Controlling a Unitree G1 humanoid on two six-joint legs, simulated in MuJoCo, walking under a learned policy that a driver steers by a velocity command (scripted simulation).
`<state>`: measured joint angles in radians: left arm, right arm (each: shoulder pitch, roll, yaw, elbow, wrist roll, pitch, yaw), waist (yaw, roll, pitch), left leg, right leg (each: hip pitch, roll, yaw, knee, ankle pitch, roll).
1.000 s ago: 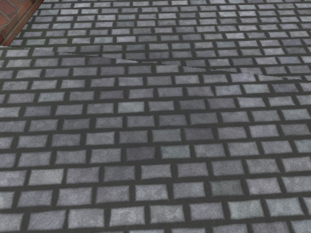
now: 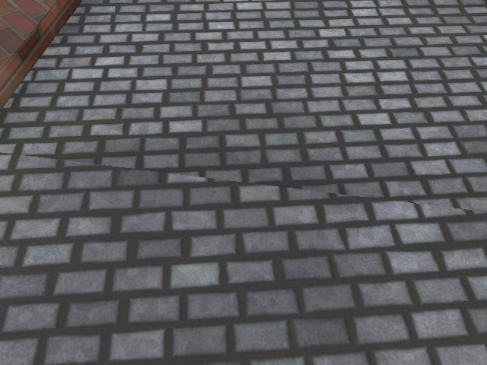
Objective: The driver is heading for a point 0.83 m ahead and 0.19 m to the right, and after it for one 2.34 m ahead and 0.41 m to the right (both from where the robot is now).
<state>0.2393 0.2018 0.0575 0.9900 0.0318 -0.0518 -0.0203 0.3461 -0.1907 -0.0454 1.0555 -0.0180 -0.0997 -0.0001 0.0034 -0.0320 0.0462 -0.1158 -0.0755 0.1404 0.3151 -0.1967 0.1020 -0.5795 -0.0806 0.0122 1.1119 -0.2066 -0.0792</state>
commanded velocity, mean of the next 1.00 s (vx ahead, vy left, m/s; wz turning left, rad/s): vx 0.50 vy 0.00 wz -0.45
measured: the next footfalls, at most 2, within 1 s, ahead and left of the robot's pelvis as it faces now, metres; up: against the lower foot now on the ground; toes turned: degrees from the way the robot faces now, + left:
right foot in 0.32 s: +0.32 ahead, -0.09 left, +0.00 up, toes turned -14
left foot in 0.86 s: +0.67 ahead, -0.05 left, +0.00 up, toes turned -27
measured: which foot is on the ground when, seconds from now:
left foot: down 0.00-0.32, up 0.34-0.84, down 0.86-1.00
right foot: up 0.00-0.30, down 0.32-0.86, up 0.88-1.00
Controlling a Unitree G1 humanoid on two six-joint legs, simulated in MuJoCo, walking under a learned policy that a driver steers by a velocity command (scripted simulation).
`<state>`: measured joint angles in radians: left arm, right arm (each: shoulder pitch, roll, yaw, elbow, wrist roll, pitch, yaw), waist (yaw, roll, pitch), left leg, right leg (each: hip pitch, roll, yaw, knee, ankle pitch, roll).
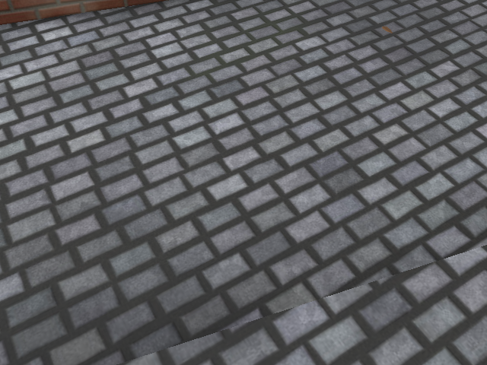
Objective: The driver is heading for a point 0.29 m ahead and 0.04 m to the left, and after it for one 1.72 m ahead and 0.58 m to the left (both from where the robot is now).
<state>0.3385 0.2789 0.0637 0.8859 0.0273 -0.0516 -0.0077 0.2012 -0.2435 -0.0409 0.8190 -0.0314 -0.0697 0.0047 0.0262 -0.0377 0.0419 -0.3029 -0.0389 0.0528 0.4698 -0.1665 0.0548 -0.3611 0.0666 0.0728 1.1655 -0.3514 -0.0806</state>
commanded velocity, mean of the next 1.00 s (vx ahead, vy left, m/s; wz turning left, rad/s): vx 0.17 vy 0.00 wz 0.35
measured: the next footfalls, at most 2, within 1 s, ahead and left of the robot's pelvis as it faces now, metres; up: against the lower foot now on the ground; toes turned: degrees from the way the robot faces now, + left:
right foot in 0.32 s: +0.30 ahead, -0.10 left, +0.00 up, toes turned +4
left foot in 0.78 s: +0.16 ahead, +0.09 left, +0.00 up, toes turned +22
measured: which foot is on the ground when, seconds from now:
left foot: down 0.00-0.34, up 0.36-0.76, down 0.78-1.00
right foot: up 0.00-0.30, down 0.32-0.78, up 0.80-1.00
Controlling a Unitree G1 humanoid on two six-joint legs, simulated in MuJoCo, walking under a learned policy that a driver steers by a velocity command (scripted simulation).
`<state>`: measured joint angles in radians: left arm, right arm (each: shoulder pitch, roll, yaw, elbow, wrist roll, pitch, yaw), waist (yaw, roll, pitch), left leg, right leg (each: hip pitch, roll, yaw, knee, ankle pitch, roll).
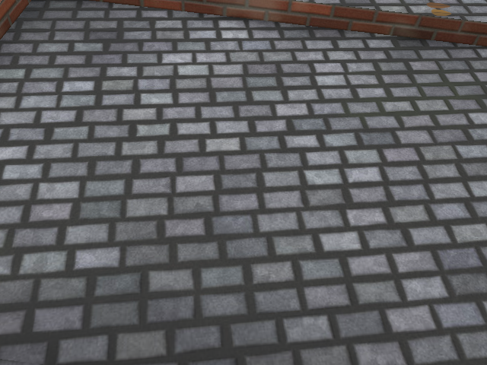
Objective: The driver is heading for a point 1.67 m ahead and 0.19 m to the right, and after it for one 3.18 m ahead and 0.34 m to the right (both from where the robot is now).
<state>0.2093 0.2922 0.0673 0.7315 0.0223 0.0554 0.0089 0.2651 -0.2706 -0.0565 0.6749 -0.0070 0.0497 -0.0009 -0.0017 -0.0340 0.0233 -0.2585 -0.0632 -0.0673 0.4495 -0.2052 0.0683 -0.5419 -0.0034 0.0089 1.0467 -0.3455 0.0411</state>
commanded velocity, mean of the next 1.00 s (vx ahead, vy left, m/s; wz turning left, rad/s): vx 0.31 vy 0.00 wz -0.12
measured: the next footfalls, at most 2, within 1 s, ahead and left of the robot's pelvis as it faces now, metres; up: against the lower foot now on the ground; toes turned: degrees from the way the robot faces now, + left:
right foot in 0.24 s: +0.05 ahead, -0.11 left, +0.00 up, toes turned +10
left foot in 0.64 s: +0.19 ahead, +0.12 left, +0.00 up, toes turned -3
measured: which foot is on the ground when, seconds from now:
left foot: down 0.00-0.24, up 0.26-0.62, down 0.64-1.00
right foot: up 0.00-0.22, down 0.24-0.66, up 0.68-1.00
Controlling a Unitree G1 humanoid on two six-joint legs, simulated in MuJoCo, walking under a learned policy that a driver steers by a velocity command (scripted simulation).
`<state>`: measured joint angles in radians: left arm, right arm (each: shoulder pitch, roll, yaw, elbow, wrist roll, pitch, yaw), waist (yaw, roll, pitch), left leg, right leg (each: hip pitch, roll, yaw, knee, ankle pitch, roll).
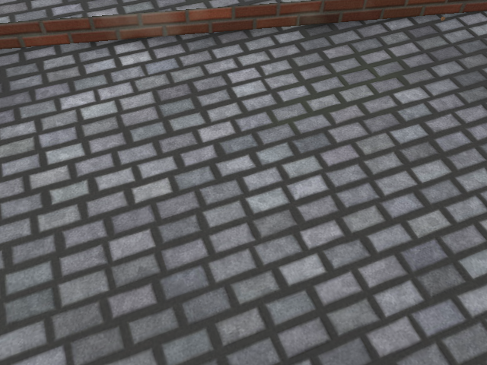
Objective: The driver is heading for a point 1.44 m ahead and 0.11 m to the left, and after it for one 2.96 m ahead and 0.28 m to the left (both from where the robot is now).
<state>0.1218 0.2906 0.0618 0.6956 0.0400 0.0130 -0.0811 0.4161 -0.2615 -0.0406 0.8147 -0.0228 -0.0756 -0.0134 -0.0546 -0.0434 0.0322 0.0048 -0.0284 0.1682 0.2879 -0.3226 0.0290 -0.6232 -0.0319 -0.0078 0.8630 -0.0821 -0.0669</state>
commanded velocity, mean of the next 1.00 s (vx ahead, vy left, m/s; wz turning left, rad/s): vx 0.46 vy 0.00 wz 0.11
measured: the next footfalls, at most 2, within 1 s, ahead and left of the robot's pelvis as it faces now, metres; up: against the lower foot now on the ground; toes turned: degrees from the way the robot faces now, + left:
right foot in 0.12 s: +0.14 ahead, -0.10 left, +0.00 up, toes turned -8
left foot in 0.62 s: +0.53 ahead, +0.00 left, -0.14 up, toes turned -2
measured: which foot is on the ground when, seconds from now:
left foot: down 0.00-0.14, up 0.16-0.60, down 0.62-0.98, up 1.00-1.00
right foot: up 0.00-0.10, down 0.12-0.62, up 0.64-0.96, down 0.98-1.00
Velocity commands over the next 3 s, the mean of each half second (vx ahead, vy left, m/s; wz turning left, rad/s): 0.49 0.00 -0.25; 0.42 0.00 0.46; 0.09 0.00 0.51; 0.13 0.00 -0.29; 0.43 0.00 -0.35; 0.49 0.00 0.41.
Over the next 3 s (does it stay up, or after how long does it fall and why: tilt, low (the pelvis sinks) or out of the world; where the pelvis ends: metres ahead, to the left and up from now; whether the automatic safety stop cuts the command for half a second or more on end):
stays up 1.20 -0.06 -0.13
